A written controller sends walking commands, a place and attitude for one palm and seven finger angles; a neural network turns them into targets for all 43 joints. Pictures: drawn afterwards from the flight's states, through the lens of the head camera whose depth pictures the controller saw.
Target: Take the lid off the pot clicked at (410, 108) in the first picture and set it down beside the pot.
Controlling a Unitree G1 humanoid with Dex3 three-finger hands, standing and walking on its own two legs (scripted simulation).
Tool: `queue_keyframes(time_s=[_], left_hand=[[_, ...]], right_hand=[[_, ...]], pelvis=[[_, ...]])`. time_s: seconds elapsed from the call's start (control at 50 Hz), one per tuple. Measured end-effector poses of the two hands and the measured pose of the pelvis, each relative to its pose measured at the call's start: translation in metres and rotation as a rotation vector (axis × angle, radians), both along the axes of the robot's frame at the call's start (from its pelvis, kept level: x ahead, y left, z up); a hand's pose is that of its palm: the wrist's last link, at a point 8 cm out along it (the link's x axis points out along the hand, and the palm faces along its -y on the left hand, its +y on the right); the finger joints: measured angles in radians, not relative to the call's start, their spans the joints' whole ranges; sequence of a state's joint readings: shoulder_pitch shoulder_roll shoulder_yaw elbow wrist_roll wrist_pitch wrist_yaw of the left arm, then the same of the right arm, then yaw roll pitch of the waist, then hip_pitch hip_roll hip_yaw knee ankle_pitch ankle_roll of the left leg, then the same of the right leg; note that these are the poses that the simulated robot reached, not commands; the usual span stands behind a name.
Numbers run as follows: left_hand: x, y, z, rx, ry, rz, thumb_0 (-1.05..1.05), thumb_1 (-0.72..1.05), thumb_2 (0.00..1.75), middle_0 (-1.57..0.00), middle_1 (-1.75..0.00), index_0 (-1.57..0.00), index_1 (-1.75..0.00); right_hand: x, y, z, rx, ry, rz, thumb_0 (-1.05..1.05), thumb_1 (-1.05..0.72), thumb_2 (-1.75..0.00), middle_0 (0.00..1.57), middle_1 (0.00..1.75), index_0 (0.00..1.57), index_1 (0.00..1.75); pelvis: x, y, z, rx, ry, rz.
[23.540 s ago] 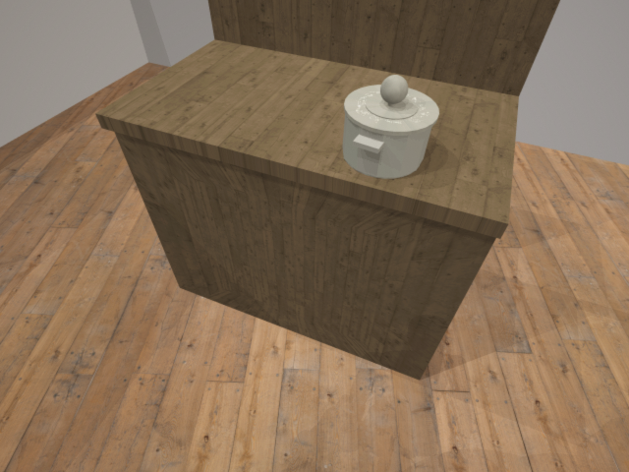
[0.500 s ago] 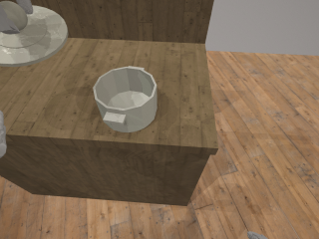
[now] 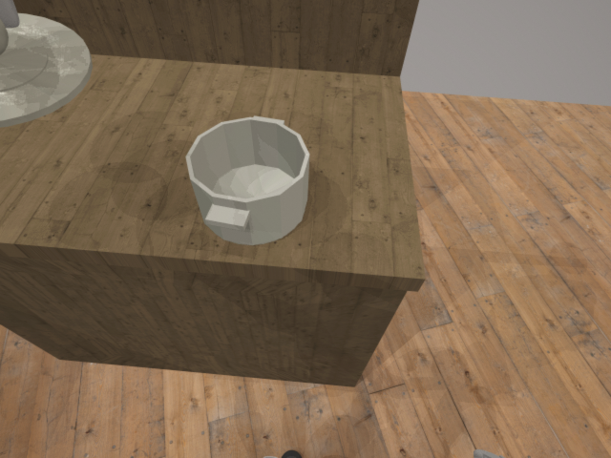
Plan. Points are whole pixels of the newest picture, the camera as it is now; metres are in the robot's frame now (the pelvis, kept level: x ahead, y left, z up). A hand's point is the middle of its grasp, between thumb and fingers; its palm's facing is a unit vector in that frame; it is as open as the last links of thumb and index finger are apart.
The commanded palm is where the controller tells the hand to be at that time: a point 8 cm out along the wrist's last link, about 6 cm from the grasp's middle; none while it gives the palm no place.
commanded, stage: move the lid sideways beside the pot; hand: left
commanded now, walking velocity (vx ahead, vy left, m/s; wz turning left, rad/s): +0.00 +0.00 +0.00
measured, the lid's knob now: out of the picture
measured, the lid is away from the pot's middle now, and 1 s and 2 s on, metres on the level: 0.26 0.23 0.22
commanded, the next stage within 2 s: lower the lid onto the table in 0.14 s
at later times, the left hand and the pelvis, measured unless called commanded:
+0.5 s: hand (4, 14) +0.48 +0.32 +0.29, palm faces -0.19 -0.10 -0.98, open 8.3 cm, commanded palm +0.47 +0.31 +0.36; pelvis +0.01 +0.01 +0.00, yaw -1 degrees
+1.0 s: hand (23, 56) +0.47 +0.32 +0.26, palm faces -0.25 -0.12 -0.96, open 8.3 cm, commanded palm +0.47 +0.31 +0.33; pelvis +0.01 +0.00 +0.00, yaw +0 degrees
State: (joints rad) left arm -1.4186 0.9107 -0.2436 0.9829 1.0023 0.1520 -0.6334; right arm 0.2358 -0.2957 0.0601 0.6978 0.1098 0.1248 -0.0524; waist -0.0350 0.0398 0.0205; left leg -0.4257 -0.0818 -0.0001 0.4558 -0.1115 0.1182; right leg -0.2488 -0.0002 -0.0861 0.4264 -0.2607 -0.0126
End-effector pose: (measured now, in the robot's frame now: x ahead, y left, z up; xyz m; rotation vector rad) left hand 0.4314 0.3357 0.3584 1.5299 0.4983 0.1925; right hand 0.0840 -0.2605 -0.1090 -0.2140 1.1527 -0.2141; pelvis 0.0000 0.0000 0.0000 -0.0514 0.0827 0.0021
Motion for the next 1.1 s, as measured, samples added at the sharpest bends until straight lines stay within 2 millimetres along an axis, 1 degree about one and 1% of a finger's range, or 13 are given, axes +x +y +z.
queue_keyframes(time_s=[0.12, 0.28, 0.36, 0.44, 0.64, 0.74, 0.84, 0.96, 1.1], left_hand=[[0.007, -0.009, 0.003, 0.015, -0.015, -0.049, -0.01, 0.12, 0.88, -0.67, -0.93, -0.64, -0.88], [0.026, -0.02, 0.001, -0.025, -0.015, -0.078, -0.01, 0.12, 0.88, -0.67, -0.93, -0.64, -0.88], [0.033, -0.018, 0.001, -0.064, -0.025, -0.054, -0.01, 0.12, 0.88, -0.67, -0.92, -0.64, -0.88], [0.038, -0.015, -0.005, -0.066, -0.002, -0.013, -0.01, 0.13, 0.88, -0.67, -0.92, -0.64, -0.88], [0.037, -0.017, -0.016, -0.057, 0.008, -0.006, -0.01, 0.13, 0.87, -0.67, -0.93, -0.64, -0.88], [0.037, -0.02, -0.027, -0.066, 0.027, -0.014, -0.01, 0.13, 0.87, -0.67, -0.93, -0.64, -0.88], [0.036, -0.022, -0.031, -0.068, 0.024, -0.028, -0.01, 0.13, 0.87, -0.67, -0.93, -0.64, -0.88], [0.033, -0.017, -0.041, -0.081, 0.054, -0.009, -0.01, 0.13, 0.87, -0.67, -0.92, -0.64, -0.88], [0.031, -0.021, -0.051, -0.068, 0.074, -0.028, -0.01, 0.13, 0.87, -0.67, -0.93, -0.64, -0.88]], right_hand=[[-0.012, -0.002, -0.003, -0.019, 0.036, -0.009, 0.01, -0.91, -0.9, 0.2, 0.3, 0.21, 0.3], [-0.014, 0.002, -0.003, -0.009, 0.027, -0.04, 0.01, -0.91, -0.9, 0.2, 0.3, 0.21, 0.3], [-0.013, 0.004, -0.004, 0.002, 0.017, -0.046, 0.01, -0.91, -0.9, 0.2, 0.3, 0.21, 0.3], [-0.013, 0.006, -0.005, 0.015, 0.021, -0.051, 0.01, -0.91, -0.9, 0.2, 0.3, 0.21, 0.3], [-0.005, 0.007, -0.006, 0.02, 0.021, -0.03, 0.01, -0.91, -0.9, 0.2, 0.3, 0.21, 0.3], [0.0, 0.004, -0.003, 0.011, 0.003, -0.022, 0.01, -0.91, -0.9, 0.2, 0.3, 0.21, 0.3], [0.002, -0.002, 0.001, -0.002, -0.017, -0.021, 0.01, -0.91, -0.9, 0.2, 0.3, 0.21, 0.3], [-0.002, -0.008, 0.002, -0.005, -0.011, -0.036, 0.01, -0.91, -0.9, 0.2, 0.3, 0.21, 0.3], [-0.013, -0.013, -0.001, -0.011, 0.024, -0.036, 0.01, -0.91, -0.9, 0.2, 0.3, 0.21, 0.3]], pelvis=[[0.003, 0.004, 0.0, -0.002, 0.004, 0.003], [0.008, 0.008, 0.0, 0.0, 0.015, -0.012], [0.01, 0.01, -0.001, -0.001, 0.023, -0.016], [0.012, 0.01, -0.001, 0.0, 0.035, -0.018], [0.014, 0.008, -0.001, 0.0, 0.045, -0.006], [0.013, 0.005, -0.002, 0.001, 0.043, -0.002], [0.012, 0.003, -0.001, 0.0, 0.037, 0.0], [0.011, -0.001, -0.002, 0.001, 0.033, -0.006], [0.009, -0.005, -0.002, 0.0, 0.03, 0.001]])
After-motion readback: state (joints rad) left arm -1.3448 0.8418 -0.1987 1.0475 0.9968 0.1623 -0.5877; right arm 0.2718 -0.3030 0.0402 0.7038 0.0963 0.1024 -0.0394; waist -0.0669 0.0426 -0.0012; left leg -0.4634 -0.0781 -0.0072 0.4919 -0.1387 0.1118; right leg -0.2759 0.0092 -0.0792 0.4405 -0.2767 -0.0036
